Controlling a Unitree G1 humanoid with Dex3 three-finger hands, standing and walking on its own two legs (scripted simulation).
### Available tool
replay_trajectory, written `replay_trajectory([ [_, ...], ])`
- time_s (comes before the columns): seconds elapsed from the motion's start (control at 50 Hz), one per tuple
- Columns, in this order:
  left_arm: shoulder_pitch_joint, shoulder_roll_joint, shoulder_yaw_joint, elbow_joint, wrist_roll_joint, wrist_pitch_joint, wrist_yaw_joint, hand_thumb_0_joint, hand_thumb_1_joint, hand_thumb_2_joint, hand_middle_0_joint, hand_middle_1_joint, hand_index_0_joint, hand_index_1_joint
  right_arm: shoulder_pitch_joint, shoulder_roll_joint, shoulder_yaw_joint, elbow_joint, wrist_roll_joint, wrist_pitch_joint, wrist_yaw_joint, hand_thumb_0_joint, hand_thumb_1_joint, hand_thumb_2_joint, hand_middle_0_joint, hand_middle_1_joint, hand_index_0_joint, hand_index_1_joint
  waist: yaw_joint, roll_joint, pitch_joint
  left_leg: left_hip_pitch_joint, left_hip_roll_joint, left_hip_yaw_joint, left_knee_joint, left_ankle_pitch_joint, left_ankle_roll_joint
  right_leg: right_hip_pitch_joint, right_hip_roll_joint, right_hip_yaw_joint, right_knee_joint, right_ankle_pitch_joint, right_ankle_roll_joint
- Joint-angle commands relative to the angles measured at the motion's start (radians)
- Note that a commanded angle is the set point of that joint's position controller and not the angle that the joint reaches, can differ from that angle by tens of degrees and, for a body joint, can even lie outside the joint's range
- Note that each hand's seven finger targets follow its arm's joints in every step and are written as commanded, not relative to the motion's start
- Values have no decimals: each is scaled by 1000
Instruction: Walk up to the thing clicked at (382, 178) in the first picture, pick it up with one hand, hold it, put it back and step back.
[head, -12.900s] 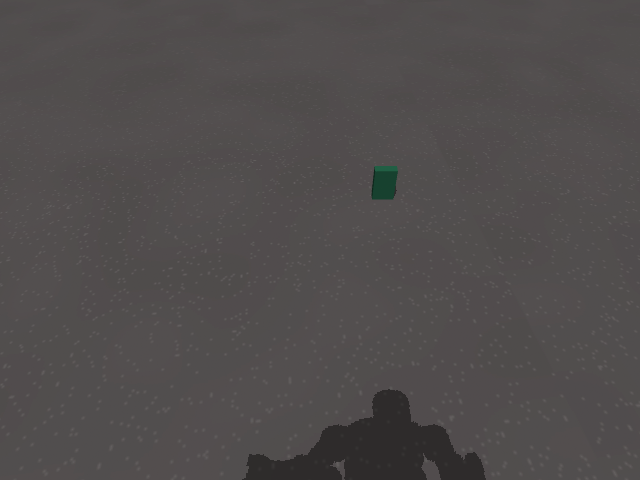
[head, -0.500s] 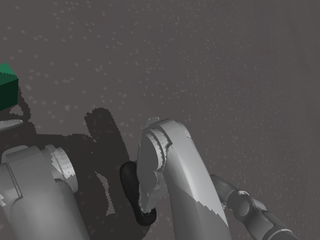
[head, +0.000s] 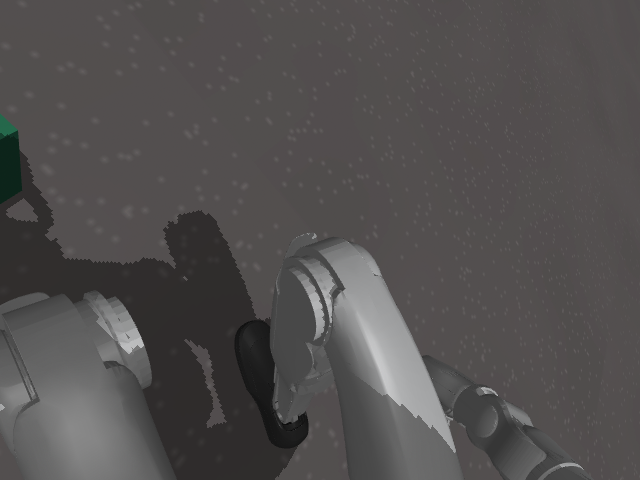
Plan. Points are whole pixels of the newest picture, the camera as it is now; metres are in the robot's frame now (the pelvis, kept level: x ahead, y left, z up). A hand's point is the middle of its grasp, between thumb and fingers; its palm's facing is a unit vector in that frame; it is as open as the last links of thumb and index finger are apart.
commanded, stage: close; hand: left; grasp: from the side
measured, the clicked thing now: out of the picture +0.47 +0.24 -0.20
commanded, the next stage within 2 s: settle in 0.48 s
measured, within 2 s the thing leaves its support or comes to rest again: leaves its support in 0.74 s
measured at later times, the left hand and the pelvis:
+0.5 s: hand out of the picture +0.44 +0.26 -0.17, palm faces +0.25 -0.97 -0.01, open 8.1 cm; pelvis +0.00 +0.00 +0.00, yaw +0 degrees
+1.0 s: hand out of the picture +0.44 +0.27 -0.13, palm faces +0.24 -0.97 -0.02, open 8.2 cm; pelvis +0.00 +0.00 +0.01, yaw +1 degrees
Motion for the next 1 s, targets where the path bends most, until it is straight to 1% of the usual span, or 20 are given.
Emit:
replay_trajectory([
  [0.0,-224,116,9,-123,-9,-68,1,0,553,773,-861,-788,-850,-784,44,-356,-117,-11,-7,8,-17,0,-880,-893,200,299,199,299,-124,524,-568,380,55,132,-316,102,16,285,34,-128,-181,180,-84],
  [0.06,-228,111,4,-117,-5,-63,0,0,603,831,-903,-849,-896,-842,40,-356,-114,-10,-6,11,-19,0,-877,-892,200,299,200,299,-129,533,-562,398,57,124,-325,132,11,273,33,-133,-175,201,-87],
  [0.1,-243,108,-10,-112,2,-62,1,0,586,886,-960,-914,-952,-910,40,-360,-117,-8,-5,12,-18,0,-882,-894,200,299,199,299,-140,547,-539,392,57,121,-332,114,10,258,30,-137,-171,187,-87],
  [0.14,-232,112,-1,-125,1,-63,0,0,577,924,-996,-956,-988,-955,38,-357,-118,-11,-6,13,-17,0,-885,-895,200,299,199,299,-129,543,-557,402,58,124,-332,117,8,270,31,-136,-175,187,-88],
  [0.22,-253,118,7,-144,-10,-66,-4,0,555,962,-1045,-1010,-1038,-1008,40,-359,-117,-9,-6,13,-19,0,-886,-895,199,299,199,299,-136,548,-566,403,59,124,-324,132,11,279,31,-131,-176,204,-85],
  [0.24,-243,133,21,-141,-12,-63,-4,0,545,968,-1047,-1014,-1040,-1013,41,-356,-116,-10,-5,14,-19,0,-885,-895,199,299,199,299,-124,550,-572,403,58,128,-322,134,12,283,33,-129,-179,204,-86],
  [0.28,-240,134,22,-137,-14,-59,-1,0,549,1016,-1077,-1066,-1072,-1065,47,-353,-112,-10,-5,15,-21,0,-886,-895,200,299,199,299,-124,543,-578,394,58,129,-319,144,14,301,33,-127,-182,213,-86],
  [0.3,-258,129,13,-142,-10,-60,0,0,558,1021,-1101,-1083,-1098,-1081,47,-355,-112,-8,-6,15,-20,0,-890,-895,200,299,199,299,-134,556,-574,400,59,123,-325,146,11,292,32,-131,-177,214,-87],
  [0.4,-241,128,4,-126,4,-57,-2,0,539,1082,-1157,-1155,-1154,-1154,37,-354,-113,-11,-7,20,-22,0,-888,-895,199,299,199,299,-135,557,-558,410,61,122,-329,139,10,269,32,-135,-175,204,-89],
  [0.42,-260,123,-1,-125,8,-57,-1,0,532,1080,-1176,-1168,-1174,-1165,35,-361,-116,-10,-6,20,-22,0,-894,-896,199,299,199,299,-146,569,-537,412,63,114,-343,120,6,248,29,-141,-170,186,-91],
  [0.46,-256,131,-2,-140,7,-61,-1,0,540,1099,-1193,-1184,-1190,-1183,32,-359,-114,-13,-7,20,-21,0,-894,-896,199,299,199,299,-136,570,-541,405,61,115,-341,112,8,255,30,-141,-172,180,-90],
  [0.54,-252,139,24,-149,-10,-60,-1,0,445,1105,-1214,-1207,-1211,-1209,33,-359,-114,-15,-6,18,-21,0,-900,-898,199,299,199,299,-127,560,-559,408,61,120,-333,119,10,271,30,-132,-177,186,-87],
  [0.58,-271,126,10,-161,-11,-59,-4,0,446,1117,-1214,-1231,-1199,-1246,28,-362,-119,-16,-3,18,-20,0,-924,-906,200,300,199,300,-134,563,-542,407,62,113,-343,103,9,247,28,-137,-177,171,-89],
  [0.6,-260,117,3,-156,-12,-56,-5,0,508,1151,-1231,-1255,-1220,-1267,30,-361,-121,-14,-3,16,-20,0,-917,-903,200,299,199,299,-135,558,-540,401,61,118,-342,89,12,253,29,-135,-181,165,-88],
  [0.64,-274,127,1,-184,-1,-53,-7,0,518,1185,-1274,-1294,-1262,-1307,37,-359,-125,-9,-2,17,-19,0,-917,-903,200,299,199,299,-133,581,-561,429,64,115,-352,116,5,253,26,-135,-173,182,-89],
  [0.7,-267,144,4,-242,5,-42,-12,0,509,1178,-1279,-1295,-1266,-1309,53,-353,-132,-8,3,22,-20,0,-920,-904,200,299,199,299,-111,605,-603,449,64,124,-350,151,3,268,24,-126,-169,204,-92],
  [0.76,-250,128,19,-272,-2,-23,-6,0,507,1181,-1299,-1304,-1285,-1318,72,-350,-144,-3,7,25,-18,0,-918,-903,200,299,199,299,-100,635,-640,483,65,126,-357,194,-2,276,21,-121,-162,233,-94],
  [0.82,-236,122,32,-320,-12,2,-6,0,485,1185,-1309,-1317,-1298,-1331,85,-345,-159,-8,19,31,-17,0,-915,-902,200,299,199,299,-86,629,-656,453,60,140,-359,186,4,287,19,-109,-170,233,-93],
  [0.9,-228,74,-1,-377,0,49,-14,0,482,1204,-1317,-1336,-1307,-1349,109,-330,-191,-9,35,39,-15,0,-910,-901,200,299,199,299,-79,629,-662,436,58,156,-381,147,7,261,13,-98,-181,203,-95],
  [0.98,-188,37,-17,-468,-10,102,-27,0,434,1160,-1311,-1318,-1305,-1327,130,-319,-232,-19,65,42,-10,0,-910,-899,200,299,199,299,-36,632,-703,430,51,171,-411,114,10,235,7,-84,-189,172,-103],
])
